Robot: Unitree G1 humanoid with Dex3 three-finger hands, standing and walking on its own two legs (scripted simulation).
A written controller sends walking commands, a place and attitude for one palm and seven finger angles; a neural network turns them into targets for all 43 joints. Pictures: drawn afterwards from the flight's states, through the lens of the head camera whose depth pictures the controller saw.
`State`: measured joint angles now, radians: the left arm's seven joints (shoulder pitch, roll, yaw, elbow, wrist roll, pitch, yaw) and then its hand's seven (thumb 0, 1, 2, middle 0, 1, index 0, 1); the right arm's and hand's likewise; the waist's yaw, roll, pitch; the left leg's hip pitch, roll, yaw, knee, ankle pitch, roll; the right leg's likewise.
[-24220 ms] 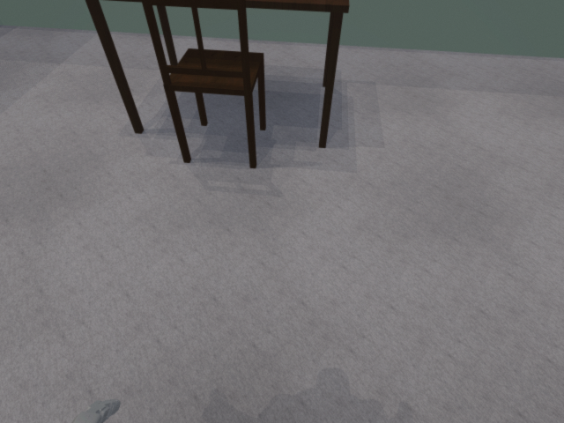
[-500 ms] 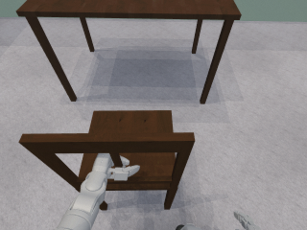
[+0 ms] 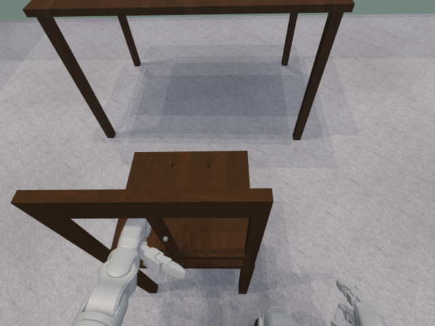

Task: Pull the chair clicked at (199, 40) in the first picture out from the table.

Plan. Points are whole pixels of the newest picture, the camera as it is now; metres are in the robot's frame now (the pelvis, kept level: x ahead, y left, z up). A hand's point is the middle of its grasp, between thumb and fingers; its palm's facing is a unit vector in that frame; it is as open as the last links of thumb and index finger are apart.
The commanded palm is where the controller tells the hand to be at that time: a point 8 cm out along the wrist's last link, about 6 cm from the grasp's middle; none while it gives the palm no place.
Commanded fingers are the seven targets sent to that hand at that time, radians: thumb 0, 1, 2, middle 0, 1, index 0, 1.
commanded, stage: draw the fingers out of the gap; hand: left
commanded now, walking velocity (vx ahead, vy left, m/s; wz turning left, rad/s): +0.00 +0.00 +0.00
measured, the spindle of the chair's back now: (165, 236) +0.30 +0.12 -0.07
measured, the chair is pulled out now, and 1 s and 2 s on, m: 0.61 0.61 0.61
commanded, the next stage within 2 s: draw the hand back to the body in 0.84 s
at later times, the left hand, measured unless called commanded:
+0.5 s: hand (149, 281) +0.21 +0.13 -0.04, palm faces -0.11 -0.98 -0.14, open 17.5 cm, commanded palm +0.20 +0.18 -0.02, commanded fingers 0.00 -0.55 0.20 0.00 0.00 0.00 0.00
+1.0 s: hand (147, 314) +0.16 +0.13 -0.03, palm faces -0.07 -0.99 -0.10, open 17.5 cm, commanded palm +0.13 +0.19 -0.01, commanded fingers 0.00 -0.55 0.20 0.00 0.00 0.00 0.00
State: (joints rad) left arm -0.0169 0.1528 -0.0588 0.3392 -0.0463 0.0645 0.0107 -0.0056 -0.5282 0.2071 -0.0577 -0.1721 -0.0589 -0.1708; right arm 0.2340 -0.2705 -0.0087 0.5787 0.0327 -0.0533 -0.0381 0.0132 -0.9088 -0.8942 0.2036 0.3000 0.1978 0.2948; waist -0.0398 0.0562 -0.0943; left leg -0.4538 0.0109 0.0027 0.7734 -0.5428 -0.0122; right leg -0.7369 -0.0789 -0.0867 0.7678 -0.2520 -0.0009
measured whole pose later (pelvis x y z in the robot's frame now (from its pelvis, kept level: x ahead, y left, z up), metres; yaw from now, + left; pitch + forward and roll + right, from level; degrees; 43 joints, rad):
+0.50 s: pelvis +0.00 +0.01 -0.01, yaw +1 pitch +13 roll -1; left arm 0.31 0.19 -0.11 0.04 -0.04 0.11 -0.02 -0.01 -0.53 0.20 0.00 0.00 0.00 0.00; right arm 0.24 -0.26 0.02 0.51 0.03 -0.12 -0.06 0.01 -0.91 -0.89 0.20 0.30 0.20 0.29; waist -0.03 0.05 -0.12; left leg -0.50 0.00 -0.02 0.88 -0.59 0.00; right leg -0.76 -0.10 -0.10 0.84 -0.29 0.01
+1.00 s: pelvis +0.01 +0.02 -0.03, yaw +1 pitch +15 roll -1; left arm 0.65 0.16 -0.20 -0.29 0.01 0.12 0.03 -0.01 -0.53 0.20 0.00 0.00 0.00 0.00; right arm 0.26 -0.22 0.01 0.42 0.03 -0.13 -0.06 0.02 -0.91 -0.89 0.20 0.30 0.20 0.30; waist -0.02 0.05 -0.16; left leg -0.58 -0.01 -0.02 0.99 -0.66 0.02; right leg -0.84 -0.11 -0.09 0.94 -0.35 0.03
